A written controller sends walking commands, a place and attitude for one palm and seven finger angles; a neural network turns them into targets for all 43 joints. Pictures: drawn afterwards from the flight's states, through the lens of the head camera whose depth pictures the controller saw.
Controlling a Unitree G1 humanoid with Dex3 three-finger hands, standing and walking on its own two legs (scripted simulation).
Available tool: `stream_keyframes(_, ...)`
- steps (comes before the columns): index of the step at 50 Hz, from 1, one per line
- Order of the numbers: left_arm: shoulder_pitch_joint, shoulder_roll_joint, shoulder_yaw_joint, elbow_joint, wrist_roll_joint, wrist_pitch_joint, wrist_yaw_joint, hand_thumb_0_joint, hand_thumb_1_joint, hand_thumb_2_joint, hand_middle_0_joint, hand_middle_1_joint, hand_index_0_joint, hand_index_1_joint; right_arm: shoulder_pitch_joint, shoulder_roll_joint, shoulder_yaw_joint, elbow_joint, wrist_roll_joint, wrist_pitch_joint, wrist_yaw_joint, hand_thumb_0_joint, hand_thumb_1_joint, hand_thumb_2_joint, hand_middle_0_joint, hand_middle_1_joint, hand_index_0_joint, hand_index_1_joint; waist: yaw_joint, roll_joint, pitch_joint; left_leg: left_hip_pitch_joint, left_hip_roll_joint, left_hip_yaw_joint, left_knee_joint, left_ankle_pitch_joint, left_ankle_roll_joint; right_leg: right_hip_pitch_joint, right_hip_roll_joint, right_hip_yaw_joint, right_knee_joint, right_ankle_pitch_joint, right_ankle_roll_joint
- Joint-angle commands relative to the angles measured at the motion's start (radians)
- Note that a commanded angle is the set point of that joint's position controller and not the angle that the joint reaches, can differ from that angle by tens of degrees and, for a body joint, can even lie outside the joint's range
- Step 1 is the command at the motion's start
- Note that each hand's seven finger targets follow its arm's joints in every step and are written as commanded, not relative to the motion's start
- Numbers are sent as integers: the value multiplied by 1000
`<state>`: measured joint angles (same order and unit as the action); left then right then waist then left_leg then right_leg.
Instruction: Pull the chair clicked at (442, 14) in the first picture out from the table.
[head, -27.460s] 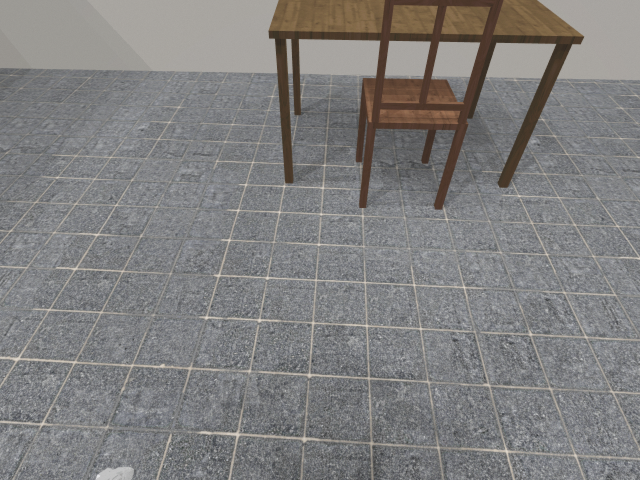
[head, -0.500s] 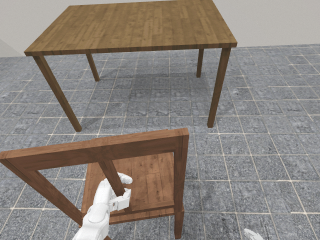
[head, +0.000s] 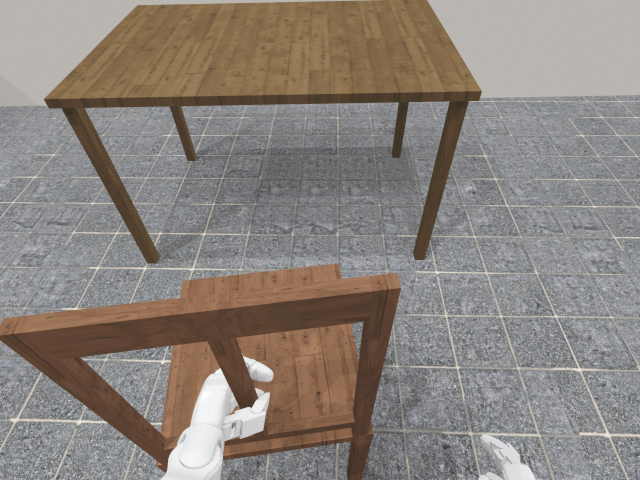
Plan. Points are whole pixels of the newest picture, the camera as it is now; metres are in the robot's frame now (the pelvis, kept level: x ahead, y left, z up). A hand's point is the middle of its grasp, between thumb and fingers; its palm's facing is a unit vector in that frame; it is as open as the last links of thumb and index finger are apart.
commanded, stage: stop walking, hand still on the chair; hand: left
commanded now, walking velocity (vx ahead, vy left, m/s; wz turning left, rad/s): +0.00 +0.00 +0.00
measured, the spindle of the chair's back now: (244, 392) +0.25 +0.12 -0.06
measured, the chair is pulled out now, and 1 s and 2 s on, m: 0.64 0.64 0.64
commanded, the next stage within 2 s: open the thumb and straighten the fingers in 0.08 s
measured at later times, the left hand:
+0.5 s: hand (250, 404) +0.23 +0.11 -0.06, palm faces -0.07 -0.98 -0.16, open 10.2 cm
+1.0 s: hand (244, 404) +0.24 +0.12 -0.06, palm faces -0.06 -0.99 -0.14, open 17.3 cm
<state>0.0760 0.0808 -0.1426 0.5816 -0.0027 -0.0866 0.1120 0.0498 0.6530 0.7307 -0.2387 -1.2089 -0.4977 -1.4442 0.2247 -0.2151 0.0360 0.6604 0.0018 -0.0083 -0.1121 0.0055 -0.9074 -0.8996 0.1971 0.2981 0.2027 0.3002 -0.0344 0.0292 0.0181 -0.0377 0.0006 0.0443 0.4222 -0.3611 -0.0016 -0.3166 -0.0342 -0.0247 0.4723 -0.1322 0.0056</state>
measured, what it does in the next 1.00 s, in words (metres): stands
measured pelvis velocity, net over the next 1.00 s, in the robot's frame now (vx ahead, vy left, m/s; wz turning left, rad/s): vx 0.00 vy -0.01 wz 0.07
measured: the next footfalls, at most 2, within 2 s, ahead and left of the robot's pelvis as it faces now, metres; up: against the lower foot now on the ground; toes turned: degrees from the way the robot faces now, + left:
none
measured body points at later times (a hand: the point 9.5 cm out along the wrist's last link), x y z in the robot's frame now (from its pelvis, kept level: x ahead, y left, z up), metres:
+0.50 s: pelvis -0.01 -0.01 -0.02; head +0.01 -0.03 +0.43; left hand +0.23 +0.16 -0.04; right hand +0.14 -0.25 -0.11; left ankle -0.08 +0.11 -0.74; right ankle +0.07 -0.12 -0.74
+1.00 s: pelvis +0.00 -0.01 -0.03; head +0.03 -0.04 +0.42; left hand +0.23 +0.17 -0.04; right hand +0.17 -0.24 -0.12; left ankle -0.08 +0.11 -0.74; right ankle +0.07 -0.12 -0.74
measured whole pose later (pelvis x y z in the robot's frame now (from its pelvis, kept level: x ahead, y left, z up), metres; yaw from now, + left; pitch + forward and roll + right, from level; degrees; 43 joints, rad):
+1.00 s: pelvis +0.00 -0.01 -0.03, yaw +4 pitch +9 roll +0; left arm 0.16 0.15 -0.10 0.17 -0.05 0.19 -0.02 -0.01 -0.53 0.20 -0.03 -0.10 -0.03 -0.09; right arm 0.26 -0.27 0.03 0.55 0.04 -0.16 -0.07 0.01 -0.91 -0.90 0.20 0.30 0.20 0.30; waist -0.03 0.07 -0.11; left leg -0.42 0.00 -0.03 0.78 -0.51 -0.01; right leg -0.66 -0.07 -0.08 0.77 -0.26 -0.01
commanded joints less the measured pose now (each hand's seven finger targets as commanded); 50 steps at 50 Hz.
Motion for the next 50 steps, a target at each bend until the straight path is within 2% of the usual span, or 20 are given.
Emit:
stream_keyframes(1,-194,86,40,-261,9,-85,2,0,900,900,-500,-1450,-500,-1450,-49,-118,-45,-133,-5,-39,-5,0,-900,-900,200,300,200,300,13,-13,-170,-147,94,-68,-83,331,-5,247,-68,89,-4,249,-46)
stream_keyframes(7,-184,93,36,-253,3,-85,5,0,900,900,-500,-1450,-500,-1450,-47,-121,-47,-123,-1,-42,-8,0,-900,-900,200,300,200,300,11,-5,-162,-147,92,-69,-85,323,-6,237,-69,85,-10,242,-44)
stream_keyframes(9,-136,119,77,-271,7,-89,9,0,900,900,-500,-1450,-500,-1450,-43,-119,-50,-133,-4,-40,-5,0,-900,-900,200,300,200,300,18,-5,-174,-154,91,-70,-82,327,-6,258,-70,88,-5,256,-46)
stream_keyframes(10,-72,-6,-18,-138,-31,-34,-19,0,779,842,-500,-1450,-500,-1450,-50,-132,-56,-135,47,-52,31,0,-900,-900,200,300,200,300,-14,-116,-142,-311,47,-32,-27,287,-26,182,-32,-15,14,173,-35)
stream_keyframes(11,-164,47,22,-243,-41,-36,-31,0,658,783,-500,-1450,-500,-1450,-49,-140,-59,-146,45,-68,47,0,-900,-900,200,300,200,300,-4,-173,-173,-359,40,-39,1,266,-19,181,-24,-6,27,155,-40)
stream_keyframes(15,-106,103,58,-381,-33,-28,-47,0,175,550,-500,-1450,-500,-1450,-57,-129,-68,-175,38,-123,67,0,-900,-900,200,300,200,300,19,1,-259,-392,10,-18,42,227,-21,169,-25,13,59,108,-45)
stream_keyframes(17,-65,90,35,-417,-28,-11,-56,0,-67,433,-500,-1450,-500,-1450,-51,-127,-68,-181,40,-140,76,0,-900,-900,200,300,200,300,14,18,-263,-414,9,-20,57,234,-26,155,-23,6,73,113,-51)
stream_keyframes(20,-47,71,25,-404,-29,37,-72,0,-429,258,-475,-1378,-475,-1378,-49,-134,-65,-195,40,-155,82,0,-900,-900,200,300,200,300,3,-28,-247,-467,8,-18,87,163,-13,94,-21,-6,98,52,-35)
stream_keyframes(21,-169,154,91,-471,-35,46,-66,0,-550,200,-450,-1305,-450,-1305,-54,-146,-65,-200,43,-156,75,0,-900,-900,200,300,200,300,-2,-40,-275,-475,4,-22,90,126,-5,106,-24,6,95,10,-27)
stream_keyframes(22,-172,167,103,-459,-35,63,-66,0,-550,200,-425,-1232,-425,-1232,-59,-146,-66,-199,41,-157,68,0,-900,-900,200,300,200,300,1,-41,-267,-487,4,-21,91,99,-2,106,-23,7,98,-30,-26)
stream_keyframes(28,-69,94,75,-460,-66,127,-95,0,-550,200,-275,-798,-275,-798,-51,-146,-60,-231,44,-177,61,0,-900,-900,200,300,200,300,2,-102,-282,-527,-3,-23,134,94,-2,78,-19,-10,138,-38,-16)
stream_keyframes(31,-110,109,78,-477,-62,144,-113,0,-550,200,-200,-580,-200,-580,-48,-154,-60,-242,43,-183,56,0,-900,-900,200,300,200,300,-9,-123,-261,-561,-8,-27,161,61,4,43,-21,-5,150,-83,-9)
stream_keyframes(33,-128,133,91,-508,-56,149,-120,0,-550,200,-150,-435,-150,-435,-43,-156,-60,-247,42,-188,52,0,-900,-900,200,300,200,300,-10,-92,-279,-555,-12,-25,177,67,5,37,-22,-3,160,-82,-10)
stream_keyframes(37,-102,199,143,-620,-51,151,-113,0,-550,200,-50,-145,-50,-145,-38,-151,-56,-268,40,-201,40,0,-900,-900,200,300,200,300,10,-49,-328,-546,-16,-31,189,112,3,80,-26,-2,182,-31,-15)
stream_keyframes(38,-112,151,98,-627,-53,155,-116,0,-550,200,-25,-73,-25,-73,-36,-145,-50,-267,39,-205,39,0,-900,-900,200,300,200,300,-7,-46,-323,-542,-18,-29,197,119,6,69,-26,-5,186,-16,-12)
stream_keyframes(39,-114,176,123,-597,-53,161,-116,0,-550,200,0,0,0,0,-27,-150,-50,-258,40,-205,36,0,-900,-900,200,300,200,300,-12,-67,-304,-555,-15,-31,204,108,5,56,-25,-5,186,-25,-7)
stream_keyframes(42,-93,128,79,-575,-57,187,-130,0,-550,200,0,0,0,0,-29,-155,-50,-260,40,-209,34,0,-900,-900,200,300,200,300,-21,-96,-276,-569,-16,-36,216,98,9,29,-23,-11,183,-35,-6)
stream_keyframes(45,-63,121,69,-591,-57,209,-143,0,-550,200,0,0,0,0,-25,-157,-49,-267,40,-213,37,0,-900,-900,200,300,200,300,-14,-62,-304,-561,-18,-38,222,119,5,32,-27,-22,204,-4,-7)
stream_keyframes(47,-45,137,79,-619,-56,216,-142,0,-550,200,0,0,0,0,-25,-160,-50,-273,39,-217,38,0,-900,-900,200,300,200,300,-9,-47,-314,-559,-17,-40,227,141,3,40,-28,-25,210,23,-12)
stream_keyframes(50,11,162,113,-664,-55,212,-127,0,-550,200,0,0,0,0,-12,-154,-51,-282,34,-220,37,0,-900,-900,200,300,200,300,2,-81,-345,-573,-19,-40,232,160,2,73,-29,-23,226,55,-12)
